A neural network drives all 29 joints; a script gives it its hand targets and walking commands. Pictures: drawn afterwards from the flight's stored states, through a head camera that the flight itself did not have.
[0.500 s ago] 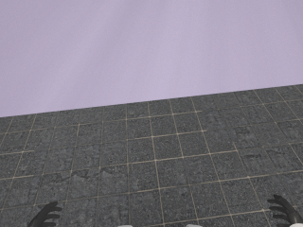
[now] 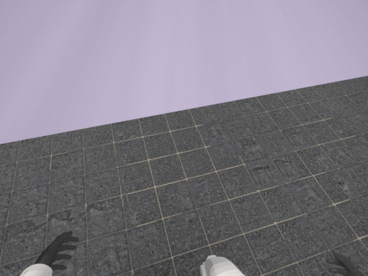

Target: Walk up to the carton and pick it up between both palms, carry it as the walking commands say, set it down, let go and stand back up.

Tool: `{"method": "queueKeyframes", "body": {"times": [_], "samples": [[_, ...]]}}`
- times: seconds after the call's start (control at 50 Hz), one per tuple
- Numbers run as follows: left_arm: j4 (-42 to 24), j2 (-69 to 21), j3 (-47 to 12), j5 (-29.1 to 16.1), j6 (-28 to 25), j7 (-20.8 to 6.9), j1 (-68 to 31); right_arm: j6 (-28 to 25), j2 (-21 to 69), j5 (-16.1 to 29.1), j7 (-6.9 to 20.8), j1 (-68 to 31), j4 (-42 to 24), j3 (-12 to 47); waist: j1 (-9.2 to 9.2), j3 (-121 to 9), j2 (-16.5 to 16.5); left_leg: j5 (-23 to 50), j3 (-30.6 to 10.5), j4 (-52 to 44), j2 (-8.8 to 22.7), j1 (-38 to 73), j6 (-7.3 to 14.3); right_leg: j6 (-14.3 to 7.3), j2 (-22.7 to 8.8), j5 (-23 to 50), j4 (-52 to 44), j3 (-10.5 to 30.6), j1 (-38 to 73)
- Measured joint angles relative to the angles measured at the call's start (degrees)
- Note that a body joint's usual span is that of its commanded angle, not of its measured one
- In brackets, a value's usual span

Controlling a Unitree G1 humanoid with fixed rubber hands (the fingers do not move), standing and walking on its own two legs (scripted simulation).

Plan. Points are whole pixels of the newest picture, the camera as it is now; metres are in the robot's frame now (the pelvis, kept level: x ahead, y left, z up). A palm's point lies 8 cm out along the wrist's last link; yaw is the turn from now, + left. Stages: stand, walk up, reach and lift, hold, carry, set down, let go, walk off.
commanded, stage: walk up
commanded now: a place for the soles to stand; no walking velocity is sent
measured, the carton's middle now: out of the picture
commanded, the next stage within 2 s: none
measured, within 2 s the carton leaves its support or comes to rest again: neither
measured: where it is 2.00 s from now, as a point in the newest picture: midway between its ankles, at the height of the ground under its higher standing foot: outside the picture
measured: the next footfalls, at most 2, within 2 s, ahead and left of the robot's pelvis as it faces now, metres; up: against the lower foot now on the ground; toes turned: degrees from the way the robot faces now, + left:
right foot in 0.26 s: -0.03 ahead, -0.21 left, +0.00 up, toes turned -13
left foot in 0.56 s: +0.00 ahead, -0.03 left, +0.00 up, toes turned -22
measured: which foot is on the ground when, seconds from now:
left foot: down 0.00-0.28, up 0.30-0.54, down 0.56-1.00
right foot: up 0.00-0.24, down 0.26-0.58, up 0.60-0.96, down 0.98-1.00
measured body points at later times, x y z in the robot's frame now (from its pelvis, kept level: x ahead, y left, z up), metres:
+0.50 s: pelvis -0.08 -0.07 -0.01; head -0.05 -0.08 +0.44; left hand +0.18 +0.18 -0.08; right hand -0.10 -0.42 -0.11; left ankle -0.03 +0.01 -0.71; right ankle -0.07 -0.20 -0.74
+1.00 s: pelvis -0.19 -0.10 -0.01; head -0.17 -0.12 +0.43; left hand +0.18 -0.01 -0.09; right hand -0.40 -0.44 -0.07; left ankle -0.04 -0.02 -0.73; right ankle -0.28 -0.24 -0.74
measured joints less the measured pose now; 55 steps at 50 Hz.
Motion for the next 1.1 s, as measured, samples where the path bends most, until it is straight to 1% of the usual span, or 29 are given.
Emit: {"method": "queueKeyframes", "body": {"times": [0.06,0.12,0.18,0.22,0.26,0.28,0.3,0.32,0.34,0.38,0.42,0.48,0.54,0.56,0.58,0.6,0.62,0.66,0.7,0.74,0.8,0.86,0.92,0.98,1.0,1.02,1.04,1.06,1.1], "samples": [[0.7,0.6,0.5,0.0,0.4,-0.9,-0.5,-0.3,-0.4,0.0,-0.3,-1.2,-1.3,-0.5,0.04,0.7,-0.7,0.4,2.0,0.1,1.6,-0.4,-0.5,1.0,-2.6,-0.1,0.3,0.5,1.3],[1.1,0.8,0.7,-0.1,0.7,-1.6,-1.5,-0.6,-0.9,-0.2,-0.2,-1.8,-2.0,-0.8,0.35,1.1,-0.8,0.8,4.1,0.5,3.7,-1.1,-1.2,1.3,-5.6,-1.2,-5.1,-0.4,3.4],[1.3,0.7,0.8,-0.3,0.7,-2.1,-2.7,-0.8,-1.7,-0.2,0.0,-2.1,-1.9,-1.1,0.38,1.3,-0.2,1.0,5.9,1.5,6.3,-2.3,-2.2,0.9,-7.8,-2.5,-11.6,-2.9,6.1],[1.6,0.5,1.0,-0.4,0.5,-2.2,-3.1,-0.7,-2.3,-0.1,0.2,-2.1,-1.6,-1.2,0.23,1.1,0.5,0.8,7.0,2.9,8.2,-3.4,-3.1,0.4,-8.4,-2.8,-16.2,-4.7,8.3],[1.7,0.6,1.3,-0.2,0.1,-2.2,-3.0,-0.4,-3.0,0.3,0.4,-1.6,-1.2,-1.2,0.23,0.4,1.0,-0.2,7.8,6.0,10.2,-5.2,-4.0,-0.8,-8.3,-0.3,-23.8,-5.9,11.8],[1.8,0.3,1.5,0.1,-0.1,-2.0,-3.1,-0.1,-3.4,0.5,0.5,-1.5,-0.7,-1.1,0.30,0.4,2.1,-1.4,7.5,8.5,11.6,-6.5,-3.4,-0.9,-7.3,3.0,-25.5,-6.1,12.0],[1.8,-0.2,1.4,0.6,-0.2,-1.8,-2.9,0.4,-3.5,1.0,0.4,-1.5,0.1,-1.1,0.27,0.4,2.9,-5.9,5.4,11.3,11.1,-8.1,-2.9,-0.9,-6.4,3.8,-24.9,-6.0,11.1],[1.5,-0.6,1.2,0.7,-0.2,-1.7,-2.5,0.8,-3.3,1.3,0.2,-1.7,1.0,-0.8,0.26,0.4,3.4,-9.7,2.9,14.7,9.7,-9.8,-2.5,-1.0,-5.8,4.0,-24.8,-5.7,10.7],[1.0,-0.9,1.0,0.6,-0.1,-1.7,-2.0,1.1,-3.0,1.4,0.0,-1.8,1.9,-0.5,0.36,0.5,3.8,-11.3,0.8,18.2,8.1,-11.5,-2.2,-1.3,-5.3,4.4,-25.5,-5.3,10.5],[0.2,-1.4,0.8,0.3,0.1,-1.4,-1.3,0.9,-2.3,1.5,-0.1,-1.7,3.2,0.0,0.82,0.5,4.5,-10.5,-1.3,22.7,5.4,-13.5,-2.1,-1.8,-4.3,5.8,-27.4,-4.4,10.7],[-0.6,-1.5,0.8,0.2,0.5,-1.3,-0.9,0.6,-1.6,1.4,-0.2,-1.1,4.2,0.3,1.39,0.5,4.8,-9.1,-1.9,23.8,3.2,-13.8,-2.2,-2.3,-3.2,7.2,-28.8,-3.4,10.8],[-2.0,-1.3,1.0,0.3,0.7,-1.4,-0.7,0.3,-0.5,1.5,-0.3,0.1,5.1,0.7,2.05,0.2,4.7,-9.0,-1.6,20.2,0.6,-11.3,-2.3,-2.7,-1.3,8.6,-29.6,-1.8,10.8],[-3.3,-0.8,0.9,0.1,0.9,-1.6,-1.0,-0.3,0.5,1.6,-0.6,1.3,5.3,1.0,2.26,-0.3,3.8,-8.1,-1.1,11.9,-1.5,-6.3,-1.9,-2.7,0.4,9.7,-29.7,-0.4,10.4],[-3.4,-0.7,0.7,-0.2,0.9,-1.7,-1.3,-0.7,0.7,1.1,-0.9,1.8,5.0,0.9,2.05,-0.6,3.6,-5.9,-1.1,7.2,-1.8,-3.9,-0.9,-2.5,1.0,9.9,-29.5,-0.1,10.2],[-3.2,-0.7,0.6,-0.6,1.0,-1.7,-1.8,-1.0,1.2,0.5,-1.1,2.2,4.8,0.7,1.72,-0.7,2.5,-1.9,-0.5,4.9,-2.1,-3.1,0.7,-2.3,1.1,8.9,-28.3,0.4,9.6],[-2.7,-1.1,0.5,-0.4,1.0,-1.5,-2.0,-1.1,1.3,0.1,-1.2,2.4,4.3,0.6,1.51,-0.9,1.8,-0.5,0.3,4.3,-1.9,-2.8,1.7,-2.0,1.4,5.0,-24.9,0.8,8.2],[-2.0,-1.6,0.4,0.0,0.9,-1.3,-1.9,-1.2,1.1,0.0,-1.1,2.2,3.8,0.3,1.28,-1.0,1.5,-0.1,1.4,3.6,-1.2,-2.4,2.1,-1.5,1.7,1.9,-19.9,0.5,6.3],[-0.9,-1.9,0.1,0.3,0.9,-1.6,-1.4,-1.6,0.5,0.2,-1.2,1.3,2.7,-0.4,0.69,-0.9,0.8,0.5,3.5,1.6,0.3,-1.1,1.9,-0.8,0.9,1.0,-10.6,-0.9,3.2],[-0.4,-1.7,0.3,0.5,0.8,-2.4,-1.0,-1.9,-0.1,0.1,-1.4,0.2,1.7,-1.2,0.19,-0.8,0.1,1.4,5.6,-0.1,1.6,-0.2,1.4,-0.1,-1.4,3.4,-4.3,-2.1,1.4],[-0.3,-1.4,0.7,0.6,0.8,-3.3,-0.6,-2.1,-0.8,-0.1,-1.4,-0.7,1.1,-2.2,0.10,-0.9,-0.4,2.0,7.7,-1.0,2.9,0.1,1.0,0.5,-4.4,5.1,-2.7,-3.0,1.0],[-0.1,-0.9,1.5,0.7,0.9,-4.3,-0.9,-2.4,-2.0,-0.7,-1.2,-1.5,0.7,-3.6,0.49,-1.0,-0.4,2.3,10.8,-0.8,5.6,-0.5,0.3,1.1,-8.8,5.0,-6.0,-4.2,1.6],[0.5,-0.4,2.2,0.8,1.0,-4.9,-1.9,-2.6,-3.0,-1.1,-0.9,-1.6,1.0,-4.5,0.46,-1.0,0.0,2.1,13.6,0.5,8.7,-1.6,-0.6,0.8,-11.5,3.8,-10.9,-5.2,2.8],[1.5,0.2,2.8,0.7,0.8,-5.0,-3.0,-2.4,-3.9,-1.3,-0.5,-1.1,2.0,-4.8,-0.32,-1.4,0.5,1.8,15.7,2.4,11.8,-3.1,-1.9,0.1,-12.4,2.1,-16.1,-6.5,5.0],[2.2,0.9,3.3,0.8,0.2,-4.6,-3.4,-1.6,-4.7,-1.0,0.0,0.0,3.1,-4.7,-1.03,-2.6,0.9,0.8,17.2,6.0,15.0,-5.1,-3.1,-1.4,-11.7,1.3,-24.0,-7.9,9.2],[2.6,0.6,3.5,0.9,-0.1,-4.2,-3.5,-1.2,-5.1,-0.8,0.1,0.2,3.6,-4.6,-0.87,-2.5,1.8,-1.4,16.4,8.8,16.3,-6.4,-2.8,-0.8,-10.5,4.0,-25.4,-7.8,9.5],[2.7,0.0,3.5,1.2,-0.2,-3.8,-3.4,-0.6,-5.2,-0.4,0.0,0.2,4.3,-4.5,-0.56,-2.3,2.7,-6.8,13.1,12.1,15.5,-8.3,-3.1,-0.2,-9.3,5.0,-25.0,-7.3,8.8],[2.6,-0.5,3.3,1.2,-0.1,-3.5,-3.0,-0.1,-5.1,0.1,-0.2,0.0,5.0,-4.0,-0.14,-2.0,3.3,-10.6,9.2,15.6,13.6,-10.2,-3.4,-0.1,-8.3,5.5,-25.4,-6.6,8.6],[2.4,-0.8,3.2,1.1,0.1,-3.3,-2.5,0.1,-4.7,0.5,-0.3,-0.1,5.6,-3.5,0.40,-1.7,3.8,-11.5,6.3,18.6,11.7,-11.8,-3.7,-0.5,-7.3,6.3,-26.6,-5.8,8.8],[1.8,-1.1,3.2,0.9,0.7,-3.2,-1.5,-0.2,-3.8,0.7,-0.3,0.4,6.3,-2.8,1.54,-1.6,4.4,-9.4,3.4,21.6,8.5,-13.9,-4.1,-1.6,-5.3,8.3,-29.7,-3.9,9.5]]}}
